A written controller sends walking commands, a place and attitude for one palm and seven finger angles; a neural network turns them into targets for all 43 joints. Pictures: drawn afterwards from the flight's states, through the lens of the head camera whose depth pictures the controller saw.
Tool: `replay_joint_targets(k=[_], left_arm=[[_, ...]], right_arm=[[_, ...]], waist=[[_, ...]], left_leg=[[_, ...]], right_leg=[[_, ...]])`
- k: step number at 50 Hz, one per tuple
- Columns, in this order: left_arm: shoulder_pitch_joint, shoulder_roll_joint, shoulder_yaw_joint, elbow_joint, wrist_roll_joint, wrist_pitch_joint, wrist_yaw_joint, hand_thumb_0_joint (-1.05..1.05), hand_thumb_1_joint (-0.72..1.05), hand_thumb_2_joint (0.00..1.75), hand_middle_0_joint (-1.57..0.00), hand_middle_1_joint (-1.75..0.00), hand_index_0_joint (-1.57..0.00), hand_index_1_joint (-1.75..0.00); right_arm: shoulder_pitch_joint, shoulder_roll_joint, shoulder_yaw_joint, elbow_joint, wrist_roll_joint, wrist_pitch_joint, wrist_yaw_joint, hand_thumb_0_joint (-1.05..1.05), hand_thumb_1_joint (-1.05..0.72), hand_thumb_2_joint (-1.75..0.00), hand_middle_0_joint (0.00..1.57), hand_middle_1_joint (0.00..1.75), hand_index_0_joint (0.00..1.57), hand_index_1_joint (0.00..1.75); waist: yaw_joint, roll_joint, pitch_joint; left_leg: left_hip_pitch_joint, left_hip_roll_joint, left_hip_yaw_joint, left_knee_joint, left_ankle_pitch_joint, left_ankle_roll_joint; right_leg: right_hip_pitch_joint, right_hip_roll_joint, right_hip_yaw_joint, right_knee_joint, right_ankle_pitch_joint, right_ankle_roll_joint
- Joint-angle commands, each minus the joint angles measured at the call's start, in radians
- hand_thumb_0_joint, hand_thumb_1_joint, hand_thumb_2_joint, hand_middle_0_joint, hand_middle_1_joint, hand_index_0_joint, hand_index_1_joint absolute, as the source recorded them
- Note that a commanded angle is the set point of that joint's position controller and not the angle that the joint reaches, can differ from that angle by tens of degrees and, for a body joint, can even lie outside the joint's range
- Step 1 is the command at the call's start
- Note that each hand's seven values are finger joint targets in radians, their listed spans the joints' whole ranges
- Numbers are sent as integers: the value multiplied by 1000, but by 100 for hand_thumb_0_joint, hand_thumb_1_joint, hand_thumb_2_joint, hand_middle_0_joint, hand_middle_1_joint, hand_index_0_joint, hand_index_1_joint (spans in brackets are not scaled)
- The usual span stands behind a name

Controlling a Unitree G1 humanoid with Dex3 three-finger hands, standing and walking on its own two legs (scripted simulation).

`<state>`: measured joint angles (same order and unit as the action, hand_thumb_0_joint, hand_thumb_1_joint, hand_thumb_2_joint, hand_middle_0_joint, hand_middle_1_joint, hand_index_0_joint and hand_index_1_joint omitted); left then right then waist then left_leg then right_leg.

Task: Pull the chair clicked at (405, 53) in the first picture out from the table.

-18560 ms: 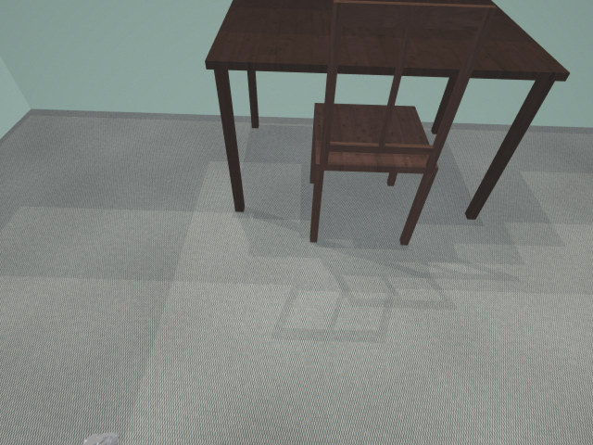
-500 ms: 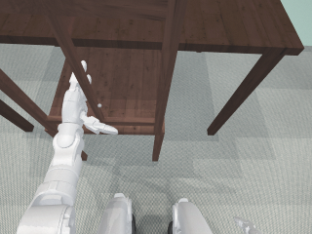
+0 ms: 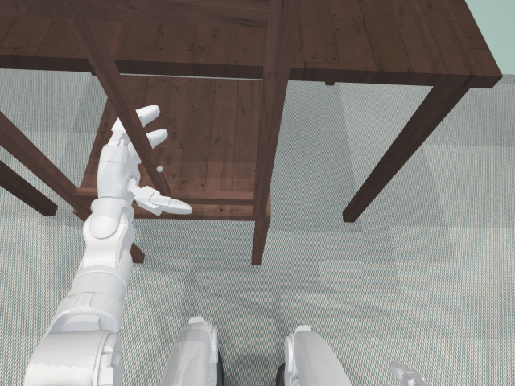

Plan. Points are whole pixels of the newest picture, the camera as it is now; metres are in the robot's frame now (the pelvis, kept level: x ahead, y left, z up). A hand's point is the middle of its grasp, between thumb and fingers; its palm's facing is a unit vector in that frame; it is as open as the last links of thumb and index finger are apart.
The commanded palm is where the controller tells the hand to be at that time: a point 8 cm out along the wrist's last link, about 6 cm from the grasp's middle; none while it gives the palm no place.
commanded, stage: hook a spindle and tug to test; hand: left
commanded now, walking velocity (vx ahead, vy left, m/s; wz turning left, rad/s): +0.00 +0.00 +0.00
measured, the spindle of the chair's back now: (137, 136) +0.47 +0.18 +0.07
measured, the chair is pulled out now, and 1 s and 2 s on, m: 0.00 0.01 0.11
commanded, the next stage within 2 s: step backward, pulling the chair out in 1.10 s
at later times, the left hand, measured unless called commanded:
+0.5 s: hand (156, 166) +0.44 +0.15 +0.03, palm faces -0.02 -1.00 -0.02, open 5.5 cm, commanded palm +0.41 +0.19 +0.03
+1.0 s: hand (158, 175) +0.42 +0.15 +0.03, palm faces -0.03 -1.00 +0.00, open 5.2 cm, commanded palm +0.39 +0.19 +0.03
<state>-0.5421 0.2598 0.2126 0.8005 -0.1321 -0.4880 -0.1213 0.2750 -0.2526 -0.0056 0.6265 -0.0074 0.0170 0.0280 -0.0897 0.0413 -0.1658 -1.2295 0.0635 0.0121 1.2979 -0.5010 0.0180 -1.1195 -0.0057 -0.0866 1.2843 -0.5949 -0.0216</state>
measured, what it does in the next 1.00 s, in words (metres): stands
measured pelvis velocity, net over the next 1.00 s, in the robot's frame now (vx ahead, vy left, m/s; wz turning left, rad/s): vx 0.03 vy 0.02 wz -0.02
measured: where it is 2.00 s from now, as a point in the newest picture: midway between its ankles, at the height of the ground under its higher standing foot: outside the picture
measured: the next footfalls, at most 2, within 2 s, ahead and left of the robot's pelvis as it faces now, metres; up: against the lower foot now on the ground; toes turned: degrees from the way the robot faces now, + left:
none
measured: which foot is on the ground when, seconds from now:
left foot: down 0.00-1.00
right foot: down 0.00-1.00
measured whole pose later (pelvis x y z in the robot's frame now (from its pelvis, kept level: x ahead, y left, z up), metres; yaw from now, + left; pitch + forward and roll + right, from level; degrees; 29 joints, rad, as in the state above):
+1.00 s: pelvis +0.03 +0.02 +0.02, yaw -1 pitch +25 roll -3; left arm -0.31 0.20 0.14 0.52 -0.15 -0.43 -0.08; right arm 0.27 -0.24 -0.02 0.56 0.00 0.04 0.06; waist -0.08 0.04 -0.17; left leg -1.14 0.06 0.04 1.24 -0.54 0.04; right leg -1.03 -0.01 -0.06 1.20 -0.61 0.01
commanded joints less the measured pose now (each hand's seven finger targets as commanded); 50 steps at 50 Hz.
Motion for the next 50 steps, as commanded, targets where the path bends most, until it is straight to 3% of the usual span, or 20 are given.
replay_joint_targets(k=[1,3,4,5,12,15,17,20,28,29,32,38,41,44,50], left_arm=[[-322,103,-26,-221,7,-70,-22,0,-16,44,-43,-123,-43,-123],[-353,61,-64,-229,8,-70,-20,0,-5,49,-46,-134,-46,-134],[-344,91,-39,-229,8,-70,-16,0,0,52,-48,-140,-48,-140],[-335,80,-49,-231,9,-69,-15,0,6,54,-50,-145,-50,-145],[-314,65,-65,-230,13,-71,-21,0,45,71,-50,-145,-50,-145],[-318,72,-55,-224,9,-67,-22,0,62,78,-50,-145,-50,-145],[-290,55,-69,-240,7,-67,-24,0,73,83,-50,-145,-50,-145],[-295,58,-63,-221,10,-58,-18,0,90,90,-50,-145,-50,-145],[-246,25,-91,-267,12,-51,-15,0,90,90,-50,-145,-50,-145],[-228,10,-102,-283,7,-48,-15,0,90,90,-50,-145,-50,-145],[-148,36,-74,-290,3,-39,-14,0,90,90,-50,-145,-50,-145],[-39,46,-57,-332,-5,-34,-20,0,90,90,-50,-145,-50,-145],[-1,15,-92,-394,-9,-31,-22,0,90,90,-50,-145,-50,-145],[77,10,-95,-447,-11,-27,-12,0,90,90,-50,-145,-50,-145],[128,-10,-124,-501,-1,-24,7,0,90,90,-50,-145,-50,-145]], right_arm=[[93,-158,-60,-86,8,-29,-6,0,-90,-90,20,30,20,30],[89,-155,-61,-82,8,-29,-3,0,-90,-90,20,30,20,30],[96,-161,-63,-79,6,-28,-4,0,-90,-90,20,30,20,30],[98,-158,-63,-80,6,-28,-3,0,-90,-90,20,30,20,30],[97,-158,-64,-85,7,-25,1,0,-90,-90,20,30,20,30],[99,-157,-65,-77,7,-21,-1,0,-90,-90,20,30,20,30],[95,-157,-65,-88,7,-24,2,0,-90,-90,20,30,20,30],[99,-157,-67,-80,7,-18,2,0,-90,-90,20,30,20,30],[88,-152,-66,-100,8,-12,8,0,-90,-90,20,30,20,30],[85,-150,-67,-103,7,-11,10,0,-90,-90,20,30,20,30],[82,-152,-65,-117,9,-7,12,0,-90,-90,20,30,20,30],[72,-147,-63,-138,10,-4,16,0,-90,-90,20,30,20,30],[69,-140,-66,-148,13,-4,20,0,-90,-90,20,30,20,30],[70,-138,-68,-160,12,-4,24,0,-90,-90,20,30,20,30],[67,-135,-70,-162,11,-2,23,0,-90,-90,20,30,20,30]], waist=[[-34,37,-458],[-50,50,-443],[-41,38,-462],[-45,30,-464],[-39,50,-459],[-47,30,-445],[-36,51,-461],[-44,26,-437],[-32,45,-460],[-29,61,-461],[-14,16,-462],[7,18,-453],[4,25,-455],[21,42,-460],[5,3,-428]], left_leg=[[463,-40,-65,-135,278,5],[484,-39,-70,-135,281,7],[482,-39,-72,-134,285,7],[481,-40,-69,-135,299,9],[501,-40,-73,-139,322,7],[498,-39,-70,-136,333,8],[520,-39,-77,-140,352,5],[516,-35,-81,-142,349,3],[553,-34,-86,-148,387,0],[563,-35,-84,-150,394,0],[540,-36,-81,-153,407,2],[530,-38,-67,-162,433,0],[560,-31,-69,-169,467,-3],[585,-29,-71,-175,518,-7],[570,-27,-70,-172,524,-3]], right_leg=[[116,34,54,-199,304,-11],[81,34,47,-202,294,-10],[97,34,48,-200,298,-12],[110,35,50,-202,319,-10],[97,36,43,-196,325,-15],[102,35,44,-200,345,-11],[98,35,38,-192,345,-15],[88,36,33,-196,342,-13],[88,34,28,-188,357,-15],[92,34,27,-192,362,-15],[132,37,28,-189,387,-16],[173,36,33,-192,427,-15],[175,36,28,-193,446,-14],[187,36,27,-191,468,-14],[191,36,26,-193,486,-8]])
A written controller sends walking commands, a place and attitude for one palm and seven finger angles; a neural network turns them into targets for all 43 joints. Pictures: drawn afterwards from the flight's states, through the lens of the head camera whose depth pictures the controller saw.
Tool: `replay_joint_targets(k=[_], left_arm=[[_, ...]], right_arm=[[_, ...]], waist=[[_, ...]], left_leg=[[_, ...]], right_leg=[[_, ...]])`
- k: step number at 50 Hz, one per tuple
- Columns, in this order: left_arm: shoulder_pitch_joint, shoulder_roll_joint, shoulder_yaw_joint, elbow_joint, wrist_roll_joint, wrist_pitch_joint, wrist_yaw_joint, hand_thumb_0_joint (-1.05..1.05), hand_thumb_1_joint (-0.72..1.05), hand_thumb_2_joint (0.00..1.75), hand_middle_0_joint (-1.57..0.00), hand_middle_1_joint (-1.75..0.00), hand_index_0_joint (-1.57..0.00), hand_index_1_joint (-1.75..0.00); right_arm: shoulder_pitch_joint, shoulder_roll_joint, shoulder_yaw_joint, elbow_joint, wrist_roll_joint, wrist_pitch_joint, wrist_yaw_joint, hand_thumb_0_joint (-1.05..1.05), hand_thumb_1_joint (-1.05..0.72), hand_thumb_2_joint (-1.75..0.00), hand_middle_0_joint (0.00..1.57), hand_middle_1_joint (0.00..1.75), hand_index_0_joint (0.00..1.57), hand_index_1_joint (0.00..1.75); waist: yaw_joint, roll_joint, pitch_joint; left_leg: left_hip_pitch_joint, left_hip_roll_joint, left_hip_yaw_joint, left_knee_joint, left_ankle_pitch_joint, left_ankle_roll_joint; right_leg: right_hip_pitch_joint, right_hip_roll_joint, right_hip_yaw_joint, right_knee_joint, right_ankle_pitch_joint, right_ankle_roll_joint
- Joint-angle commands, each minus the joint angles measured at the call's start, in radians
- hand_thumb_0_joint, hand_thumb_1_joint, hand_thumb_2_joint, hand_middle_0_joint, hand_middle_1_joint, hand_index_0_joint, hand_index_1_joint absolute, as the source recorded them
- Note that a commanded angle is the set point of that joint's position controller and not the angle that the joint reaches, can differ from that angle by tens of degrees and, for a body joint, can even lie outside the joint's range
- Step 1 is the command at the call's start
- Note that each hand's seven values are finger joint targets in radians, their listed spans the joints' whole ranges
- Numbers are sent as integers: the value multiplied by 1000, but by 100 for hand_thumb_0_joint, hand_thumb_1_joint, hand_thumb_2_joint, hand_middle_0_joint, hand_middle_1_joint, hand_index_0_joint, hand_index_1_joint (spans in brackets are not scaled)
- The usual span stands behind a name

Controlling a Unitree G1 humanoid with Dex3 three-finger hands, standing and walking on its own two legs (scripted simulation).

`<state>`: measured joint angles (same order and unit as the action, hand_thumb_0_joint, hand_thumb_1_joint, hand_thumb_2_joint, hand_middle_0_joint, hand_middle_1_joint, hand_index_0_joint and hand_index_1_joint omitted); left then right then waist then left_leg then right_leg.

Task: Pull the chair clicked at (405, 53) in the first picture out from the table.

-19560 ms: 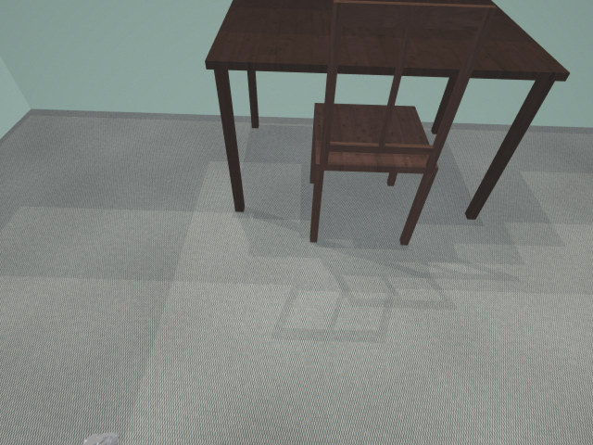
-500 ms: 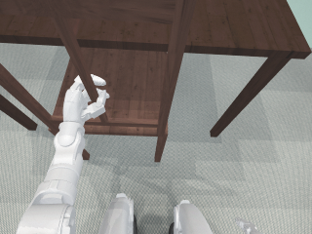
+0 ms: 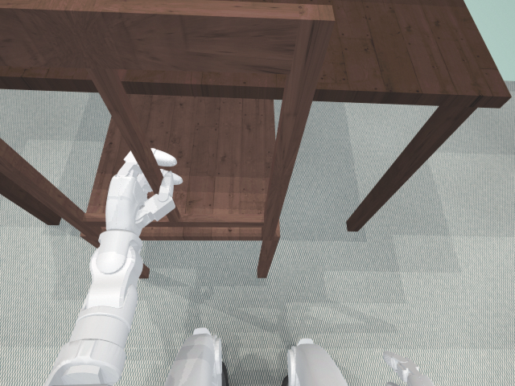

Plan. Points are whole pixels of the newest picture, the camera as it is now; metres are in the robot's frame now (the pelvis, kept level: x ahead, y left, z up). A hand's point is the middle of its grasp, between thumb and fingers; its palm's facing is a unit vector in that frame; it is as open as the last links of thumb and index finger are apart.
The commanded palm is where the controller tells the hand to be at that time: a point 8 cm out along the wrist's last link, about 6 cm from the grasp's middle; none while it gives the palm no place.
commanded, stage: hook a spindle and tug to test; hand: left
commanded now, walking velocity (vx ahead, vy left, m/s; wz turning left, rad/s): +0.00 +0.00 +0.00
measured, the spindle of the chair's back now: (150, 168) +0.42 +0.16 +0.05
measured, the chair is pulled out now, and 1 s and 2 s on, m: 0.01 0.11 0.23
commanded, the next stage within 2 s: step backward, pulling the chair out in 0.10 s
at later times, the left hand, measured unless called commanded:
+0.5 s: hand (174, 202) +0.37 +0.13 +0.04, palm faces +0.02 -0.99 -0.12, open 5.0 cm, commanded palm +0.35 +0.18 +0.04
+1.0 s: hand (176, 252) +0.30 +0.11 +0.04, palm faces +0.01 -0.99 -0.14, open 5.0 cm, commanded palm +0.28 +0.17 +0.04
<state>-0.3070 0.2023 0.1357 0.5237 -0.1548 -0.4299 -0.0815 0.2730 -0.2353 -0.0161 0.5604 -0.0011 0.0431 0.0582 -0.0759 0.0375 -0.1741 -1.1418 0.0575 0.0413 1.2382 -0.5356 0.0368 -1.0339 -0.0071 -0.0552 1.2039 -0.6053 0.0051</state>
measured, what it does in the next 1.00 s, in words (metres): rises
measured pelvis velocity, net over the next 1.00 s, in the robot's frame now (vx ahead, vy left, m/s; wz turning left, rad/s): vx -0.04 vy -0.01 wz -0.05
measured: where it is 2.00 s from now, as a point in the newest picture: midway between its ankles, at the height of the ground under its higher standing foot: outside the picture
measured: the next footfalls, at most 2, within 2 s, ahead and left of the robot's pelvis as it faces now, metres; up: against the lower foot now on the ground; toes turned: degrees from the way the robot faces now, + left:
right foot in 1.52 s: -0.10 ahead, -0.15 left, +0.00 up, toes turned -6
left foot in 1.78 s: -0.08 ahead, +0.13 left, +0.00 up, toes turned -3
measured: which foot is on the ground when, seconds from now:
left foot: down 0.00-1.00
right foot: down 0.00-1.00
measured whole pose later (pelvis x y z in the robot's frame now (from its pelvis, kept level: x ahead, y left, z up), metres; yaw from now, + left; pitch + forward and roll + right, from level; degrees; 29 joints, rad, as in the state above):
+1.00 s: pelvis -0.04 -0.01 +0.10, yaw -3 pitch +4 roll -1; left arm -0.33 0.16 0.05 0.90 -0.09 -0.21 0.08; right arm 0.21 -0.21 0.00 0.65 0.04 0.13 -0.11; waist -0.06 0.04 0.09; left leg -0.44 0.07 0.12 0.57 -0.20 0.02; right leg -0.38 0.02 -0.01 0.55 -0.24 0.00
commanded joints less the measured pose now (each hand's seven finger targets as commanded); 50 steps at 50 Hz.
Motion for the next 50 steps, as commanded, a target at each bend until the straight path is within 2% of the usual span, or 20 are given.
replay_joint_targets(k=[1,3,5,8,10,11,12,13,15,16,18,21,26,35,37,40,42,45,47,50], left_arm=[[-96,48,-47,-234,24,-85,-32,0,90,90,-50,-145,-50,-145],[-93,49,-56,-269,28,-89,-30,0,90,90,-50,-145,-50,-145],[-88,31,-67,-256,27,-86,-27,0,90,90,-50,-145,-50,-145],[-105,41,-65,-274,33,-89,-24,0,90,90,-50,-145,-50,-145],[-134,25,-87,-296,32,-90,-23,0,90,90,-50,-145,-50,-145],[-369,399,106,-466,121,13,91,0,90,90,-50,-145,-50,-145],[-364,350,79,-484,124,74,139,0,90,90,-50,-145,-50,-145],[-245,255,28,-370,123,135,159,0,90,90,-50,-145,-50,-145],[-119,134,-70,-166,125,222,172,0,90,90,-50,-145,-50,-145],[-127,128,-82,-108,128,244,177,0,90,90,-50,-145,-50,-145],[-198,138,-82,-42,127,250,187,0,90,90,-50,-145,-50,-145],[-258,127,-95,86,122,238,184,0,90,90,-50,-145,-50,-145],[-266,110,-113,187,118,212,170,0,90,90,-50,-145,-50,-145],[-144,110,-95,113,115,186,157,0,90,90,-50,-145,-50,-145],[-140,140,-72,113,118,187,162,0,90,90,-50,-145,-50,-145],[-178,121,-91,108,119,181,165,0,90,90,-50,-145,-50,-145],[-176,156,-63,134,122,180,171,0,90,90,-50,-145,-50,-145],[-224,130,-93,159,120,170,173,0,90,90,-50,-145,-50,-145],[-230,177,-62,188,119,165,181,0,90,90,-50,-145,-50,-145],[-266,161,-94,221,116,156,186,0,90,90,-50,-145,-50,-145]], right_arm=[[68,-152,-60,-96,5,-30,-8,0,-90,-90,20,30,20,30],[63,-149,-59,-100,3,-32,-8,0,-90,-90,20,30,20,30],[61,-147,-60,-97,2,-33,-11,0,-90,-90,20,30,20,30],[55,-147,-58,-94,-1,-36,-14,0,-90,-90,20,30,20,30],[49,-146,-58,-97,0,-37,-17,0,-90,-90,20,30,20,30],[89,-153,-57,-156,42,40,-69,0,-90,-90,20,30,20,30],[99,-135,-46,-186,43,54,-99,0,-90,-90,20,30,20,30],[62,-124,-34,-174,46,66,-118,0,-90,-90,20,30,20,30],[51,-116,-20,-140,53,97,-141,0,-90,-90,20,30,20,30],[48,-122,-18,-126,57,109,-150,0,-90,-90,20,30,20,30],[31,-130,-15,-106,56,116,-163,0,-90,-90,20,30,20,30],[26,-135,-15,-79,54,120,-172,0,-90,-90,20,30,20,30],[9,-134,-24,-71,47,127,-176,0,-90,-90,20,30,20,30],[-38,-130,-33,-84,32,109,-164,0,-90,-90,20,30,20,30],[-36,-138,-36,-76,31,102,-167,0,-90,-90,20,30,20,30],[-34,-134,-35,-62,32,88,-168,0,-90,-90,20,30,20,30],[-30,-142,-40,-48,31,79,-173,0,-90,-90,20,30,20,30],[-32,-132,-36,-30,34,62,-175,0,-90,-90,20,30,20,30],[-30,-140,-43,-15,38,51,-183,0,-90,-90,20,30,20,30],[-36,-132,-41,2,45,30,-186,0,-90,-90,20,30,20,30]], waist=[[-5,10,-426],[0,56,-441],[-10,15,-418],[-6,46,-431],[-15,26,-435],[27,108,-670],[18,149,-623],[8,125,-537],[-3,6,-377],[-7,-47,-310],[-6,-56,-272],[2,-7,-227],[17,98,-191],[38,120,-199],[38,101,-192],[28,88,-196],[30,77,-185],[27,57,-175],[29,31,-164],[22,-30,-132]], left_leg=[[485,-20,-99,-112,562,-22],[509,-20,-101,-109,596,-26],[498,-20,-99,-104,587,-23],[498,-23,-98,-99,586,-24],[503,-23,-98,-99,573,-21],[813,-12,-56,-297,535,-7],[851,-36,-53,-323,573,-5],[803,-28,-57,-346,595,-3],[726,-3,-63,-403,565,5],[707,7,-60,-430,569,6],[741,20,-52,-484,651,3],[812,47,-54,-553,740,-6],[963,97,-94,-633,876,-9],[1082,149,-91,-700,972,-3],[1072,152,-82,-702,945,-5],[1077,151,-67,-705,910,-10],[1058,154,-68,-710,859,-7],[1011,139,-53,-711,724,-13],[975,117,-44,-701,623,-22],[929,59,-14,-670,436,-46]], right_leg=[[108,37,-4,-110,498,-35],[102,33,-4,-102,505,-37],[102,35,-3,-109,512,-34],[102,31,-1,-100,512,-36],[104,31,0,-108,513,-34],[503,-27,84,-287,604,-44],[535,-22,81,-342,718,-39],[525,-31,75,-357,751,-30],[564,-48,71,-416,754,-12],[599,-59,73,-449,785,-3],[672,-81,78,-502,898,8],[728,-106,88,-567,957,13],[725,-84,71,-620,827,-3],[739,-54,69,-644,709,-5],[750,-56,72,-649,729,-6],[748,-59,76,-653,737,-6],[743,-58,81,-654,721,-5],[755,-75,96,-676,743,-5],[761,-100,126,-707,762,-11],[748,-173,193,-779,718,-35]])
